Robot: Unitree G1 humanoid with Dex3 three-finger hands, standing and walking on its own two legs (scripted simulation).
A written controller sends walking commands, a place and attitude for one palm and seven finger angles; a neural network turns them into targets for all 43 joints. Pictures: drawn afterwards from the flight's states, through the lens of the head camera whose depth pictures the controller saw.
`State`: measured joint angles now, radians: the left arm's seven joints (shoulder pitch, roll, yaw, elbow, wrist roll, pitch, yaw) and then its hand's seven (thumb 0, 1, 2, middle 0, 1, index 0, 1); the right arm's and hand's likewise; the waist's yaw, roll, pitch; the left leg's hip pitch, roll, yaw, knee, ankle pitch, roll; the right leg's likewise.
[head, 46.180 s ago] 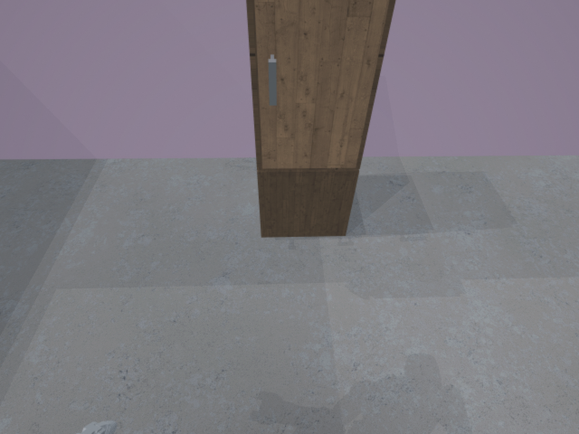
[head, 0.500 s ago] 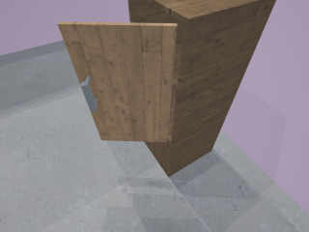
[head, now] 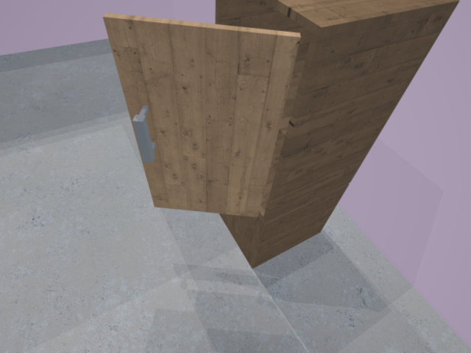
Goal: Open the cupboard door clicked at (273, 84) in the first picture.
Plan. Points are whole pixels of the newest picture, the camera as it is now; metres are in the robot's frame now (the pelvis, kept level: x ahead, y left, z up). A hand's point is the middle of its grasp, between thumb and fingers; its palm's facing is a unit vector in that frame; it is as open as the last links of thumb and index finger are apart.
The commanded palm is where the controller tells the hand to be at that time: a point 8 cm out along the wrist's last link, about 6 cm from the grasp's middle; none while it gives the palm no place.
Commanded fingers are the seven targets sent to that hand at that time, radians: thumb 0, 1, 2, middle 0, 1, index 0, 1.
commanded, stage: come to a stop and stand still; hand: left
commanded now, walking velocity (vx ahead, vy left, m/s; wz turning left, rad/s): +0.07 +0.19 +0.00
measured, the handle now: (146, 134) +0.55 +0.26 +0.01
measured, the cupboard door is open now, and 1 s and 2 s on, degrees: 56 56 56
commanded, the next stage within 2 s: look again from close up in 1.22 s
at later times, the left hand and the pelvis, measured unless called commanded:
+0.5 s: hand out of the picture +0.11 +0.16 -0.16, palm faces +0.01 -0.98 -0.18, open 7.4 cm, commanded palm none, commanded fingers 0.00 0.90 0.90 -0.20 -0.30 -0.20 -0.30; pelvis +0.03 -0.01 +0.01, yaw +1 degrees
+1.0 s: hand out of the picture +0.01 +0.17 -0.16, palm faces +0.02 -0.98 -0.22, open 7.4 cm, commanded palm none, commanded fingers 0.00 0.90 0.90 -0.20 -0.30 -0.20 -0.30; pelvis +0.01 -0.01 +0.01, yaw +1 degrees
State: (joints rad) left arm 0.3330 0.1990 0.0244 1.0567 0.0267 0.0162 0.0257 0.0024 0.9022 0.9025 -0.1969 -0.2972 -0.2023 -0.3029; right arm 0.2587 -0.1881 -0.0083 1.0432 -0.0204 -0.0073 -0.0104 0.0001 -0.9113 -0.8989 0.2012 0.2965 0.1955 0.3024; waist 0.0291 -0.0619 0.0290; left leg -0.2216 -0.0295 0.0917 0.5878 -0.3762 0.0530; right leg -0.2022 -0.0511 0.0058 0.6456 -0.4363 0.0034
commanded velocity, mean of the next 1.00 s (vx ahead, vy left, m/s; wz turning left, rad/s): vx -0.02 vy -0.02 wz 0.00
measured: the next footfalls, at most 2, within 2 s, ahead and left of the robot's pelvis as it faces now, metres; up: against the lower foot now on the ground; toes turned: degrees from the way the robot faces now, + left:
right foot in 0.28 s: +0.07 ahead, -0.11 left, +0.00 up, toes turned -3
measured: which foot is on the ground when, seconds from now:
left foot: down 0.00-1.00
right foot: up 0.00-0.26, down 0.28-1.00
